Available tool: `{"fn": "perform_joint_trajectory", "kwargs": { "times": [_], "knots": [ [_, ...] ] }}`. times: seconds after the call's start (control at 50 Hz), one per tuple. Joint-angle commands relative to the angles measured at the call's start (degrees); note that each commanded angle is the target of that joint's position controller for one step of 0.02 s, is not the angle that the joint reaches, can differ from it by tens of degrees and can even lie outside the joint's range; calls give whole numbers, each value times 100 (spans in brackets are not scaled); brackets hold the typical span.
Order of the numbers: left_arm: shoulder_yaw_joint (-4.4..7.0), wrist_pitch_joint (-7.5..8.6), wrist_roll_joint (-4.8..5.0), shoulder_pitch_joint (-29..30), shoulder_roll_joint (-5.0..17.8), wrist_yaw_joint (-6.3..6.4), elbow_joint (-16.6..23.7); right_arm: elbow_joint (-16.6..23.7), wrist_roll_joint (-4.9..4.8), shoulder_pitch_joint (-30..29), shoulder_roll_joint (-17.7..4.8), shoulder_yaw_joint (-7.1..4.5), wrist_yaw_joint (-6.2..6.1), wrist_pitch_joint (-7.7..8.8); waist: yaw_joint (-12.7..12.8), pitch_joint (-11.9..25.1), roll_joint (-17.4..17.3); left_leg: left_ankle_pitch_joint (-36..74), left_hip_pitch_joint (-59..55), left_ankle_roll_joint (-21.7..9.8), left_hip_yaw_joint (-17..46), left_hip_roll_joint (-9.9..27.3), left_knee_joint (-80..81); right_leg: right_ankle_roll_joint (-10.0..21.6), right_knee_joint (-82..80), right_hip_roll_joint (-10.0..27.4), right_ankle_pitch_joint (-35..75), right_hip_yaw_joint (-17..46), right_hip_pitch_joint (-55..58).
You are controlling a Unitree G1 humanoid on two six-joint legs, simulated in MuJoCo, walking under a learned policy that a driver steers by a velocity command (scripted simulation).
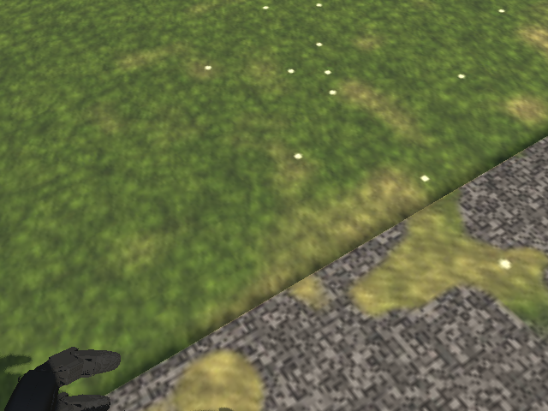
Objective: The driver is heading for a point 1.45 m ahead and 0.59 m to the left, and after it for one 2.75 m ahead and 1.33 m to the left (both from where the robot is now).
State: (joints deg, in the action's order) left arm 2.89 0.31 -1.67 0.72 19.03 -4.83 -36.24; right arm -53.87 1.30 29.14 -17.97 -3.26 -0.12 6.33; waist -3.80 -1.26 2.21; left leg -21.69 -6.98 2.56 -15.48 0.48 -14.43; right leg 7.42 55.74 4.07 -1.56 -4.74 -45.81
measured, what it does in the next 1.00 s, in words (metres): walks ahead, turning left: right foot, then left foot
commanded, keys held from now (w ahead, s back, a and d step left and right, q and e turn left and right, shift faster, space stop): w+q+shift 1.00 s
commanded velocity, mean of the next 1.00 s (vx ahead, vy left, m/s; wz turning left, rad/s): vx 1.00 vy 0.00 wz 0.54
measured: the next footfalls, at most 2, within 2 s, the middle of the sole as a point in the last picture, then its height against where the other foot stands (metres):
right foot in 0.12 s outside the picture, level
left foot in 0.52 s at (248, 358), level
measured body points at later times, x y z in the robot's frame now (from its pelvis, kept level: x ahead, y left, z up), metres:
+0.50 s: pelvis +0.45 -0.01 -0.01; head +0.47 +0.00 +0.44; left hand +0.40 +0.26 -0.14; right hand +0.62 -0.25 -0.12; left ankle +0.61 +0.08 -0.68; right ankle +0.27 -0.06 -0.71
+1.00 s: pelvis +0.91 +0.02 -0.10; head +0.90 +0.03 +0.35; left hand +1.02 +0.36 -0.13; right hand +1.00 -0.28 -0.21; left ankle +0.59 +0.05 -0.70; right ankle +1.11 -0.04 -0.82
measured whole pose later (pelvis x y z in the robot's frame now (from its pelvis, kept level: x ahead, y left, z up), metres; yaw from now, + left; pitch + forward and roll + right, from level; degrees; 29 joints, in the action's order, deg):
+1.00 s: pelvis +0.91 +0.02 -0.10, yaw +35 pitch +1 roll +1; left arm 1.9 5.0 -0.7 2.1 16.7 -2.8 -36.5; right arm -50.0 2.3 33.3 -19.3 -5.0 -2.0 2.5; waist -7.7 2.1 1.6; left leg -45.7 0.9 -5.9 18.7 -7.0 -61.9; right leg -1.7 23.0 3.5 27.5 7.0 -24.7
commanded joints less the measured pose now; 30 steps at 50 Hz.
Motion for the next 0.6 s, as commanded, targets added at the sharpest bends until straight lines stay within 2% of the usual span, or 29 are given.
{"fn": "perform_joint_trajectory", "kwargs": {
  "times": [0.02,0.04,0.06,0.08,0.1,0.12,0.14,0.16,0.18,0.2,0.22,0.24,0.26,0.3,0.32,0.36,0.38,0.4,0.42,0.44,0.46,0.48,0.5,0.52,0.54,0.56,0.58,0.6],
  "knots": [
    [-166,51,-32,180,-119,-94,324,502,3,-582,-569,9,-52,144,505,-699,-432,5374,1260,-439,-53,1230,581,254,-1025,-339,328,-429,1468],
    [-156,82,-61,-15,-60,-56,221,444,11,-413,-728,1,-78,109,619,-549,-566,6552,1046,-498,-1,1344,337,344,-1154,-601,143,-454,1912],
    [-118,108,-96,-411,50,12,73,405,12,-352,-949,-22,-112,44,869,-314,-720,7455,863,-583,56,1494,-171,427,-1284,-833,-208,-385,2462],
    [-22,132,-104,-1242,281,91,-191,425,29,-497,-1201,-62,-136,-55,1332,66,-841,7991,830,-720,110,1590,-1229,516,-1450,-986,-678,-220,3302],
    [118,132,-116,-2455,534,201,-598,472,31,-701,-1291,-67,-154,-161,1909,598,-777,7749,1201,-828,178,1563,-2732,646,-1959,-986,-877,32,4649],
    [296,105,-146,-2976,938,332,-802,477,33,-622,-1087,-48,-116,-211,1992,1008,-406,4904,2252,-808,292,1082,-4951,693,-2067,-486,-1541,761,5903],
    [357,120,-226,-2455,1451,415,-586,756,-144,226,-83,142,-8,-193,874,1851,1335,-812,4154,-612,944,183,-7368,834,-2432,1505,-1800,3441,7322],
    [397,123,-111,-2596,1327,435,-452,990,-265,-357,-599,78,-51,-127,1380,2402,485,-261,4778,-707,2077,-97,-7811,1001,-3591,1828,-2374,4565,7128],
    [344,191,-118,-2335,1045,501,-623,1065,-279,-845,-622,47,-63,-101,1141,1115,63,254,5182,-692,1997,184,-7572,922,-3944,1695,-2380,3829,6100],
    [254,291,-81,-2121,673,489,-743,985,-224,-825,-490,77,-27,-120,797,255,-281,518,4967,-711,1928,488,-6995,771,-4157,1510,-2094,3175,4960],
    [200,411,-71,-1871,468,481,-799,876,-157,-754,-344,95,13,-217,517,6,-401,684,4592,-695,2037,701,-6571,565,-4307,1278,-1838,2568,4260],
    [142,502,-35,-1811,285,499,-819,699,-73,-483,-222,109,72,-358,319,-146,-340,808,4141,-643,2070,784,-6350,410,-4496,1132,-1730,2141,3666],
    [93,586,0,-1819,126,486,-897,599,-37,-361,-148,97,142,-485,185,-197,-275,870,4034,-619,2111,852,-6143,267,-4653,988,-1680,1761,3501],
    [86,725,91,-1936,86,437,-1037,669,-68,-690,-12,70,222,-628,156,-474,-131,1294,4310,-607,2083,947,-5674,-36,-4898,816,-984,1033,3362],
    [77,761,96,-2000,32,415,-1108,804,-121,-1106,11,71,229,-643,214,-665,-136,1629,4465,-643,1984,913,-5276,-235,-4974,616,-371,536,3342],
    [59,796,83,-2090,-33,397,-1179,992,-148,-1686,140,116,271,-613,305,-774,8,2405,4534,-757,1542,710,-4513,-425,-4991,251,671,-272,3389],
    [42,808,118,-2055,8,409,-1168,1093,-175,-1941,148,125,324,-584,286,-833,-90,2825,4441,-828,1398,630,-3877,-504,-4922,196,1238,-577,3321],
    [30,833,162,-2080,85,460,-1171,1207,-115,-2184,149,143,412,-513,296,-835,-151,3225,4161,-882,1125,525,-3246,-535,-4818,247,1861,-782,3287],
    [59,832,138,-2203,217,523,-1241,1193,-18,-2212,134,142,483,-504,305,-621,-87,3325,3665,-910,785,304,-3343,-563,-4672,289,2520,-954,3347],
    [56,861,100,-2005,300,577,-1153,1054,-29,-1822,45,83,512,-472,113,-267,-105,3780,2797,-980,353,-93,-3498,-617,-4183,174,3301,-1215,3180],
    [91,886,95,-1698,523,655,-1071,713,-11,-814,-132,-42,482,-509,-426,328,174,3830,1883,-1216,335,-272,-4210,-778,-3233,345,5148,-1263,3285],
    [131,869,163,-1197,713,738,-916,504,-51,133,-372,-162,401,-583,-998,748,531,3260,1064,-1334,364,-399,-4628,-890,-2241,517,6446,-1246,3103],
    [190,843,216,-423,949,762,-698,129,-33,1558,-803,-355,287,-659,-1856,1140,605,2625,-685,-1518,648,-469,-4809,-946,-589,681,6909,-1005,1996],
    [262,722,328,218,1107,731,-665,73,-178,2356,-1159,-526,171,-682,-2585,1101,20,1796,-1558,-1978,1035,-283,-3716,-874,2373,159,4534,-934,1078],
    [75,536,107,166,170,691,-704,94,-291,1532,-995,-445,177,-646,-1945,-217,-1704,1895,-394,-2240,1886,-113,-1956,-766,4825,-928,-2227,-732,347],
    [-169,501,-31,-898,-501,768,-288,361,-245,268,-1097,-326,177,-570,-185,-522,-2016,5058,80,-2374,3263,372,-2591,-784,5309,-669,-2876,172,-683],
    [-208,517,-180,-1408,-348,724,-225,690,-249,81,-772,-244,157,-508,159,391,-526,4644,76,-2643,4293,725,-2099,-714,4690,-428,-2610,860,-390],
    [-201,589,-222,-1539,-136,667,-1,906,-81,-278,-925,-282,64,-525,476,398,-116,2200,852,-2837,5605,1273,-805,-801,3635,-385,-2421,1173,-375]
  ]
}}
Velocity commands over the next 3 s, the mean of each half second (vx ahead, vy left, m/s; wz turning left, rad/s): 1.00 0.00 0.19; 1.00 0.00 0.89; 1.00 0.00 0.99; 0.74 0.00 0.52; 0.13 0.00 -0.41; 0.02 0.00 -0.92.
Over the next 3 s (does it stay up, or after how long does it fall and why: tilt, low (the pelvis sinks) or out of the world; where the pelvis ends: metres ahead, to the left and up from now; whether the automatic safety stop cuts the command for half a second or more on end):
stays up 1.45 0.67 -0.18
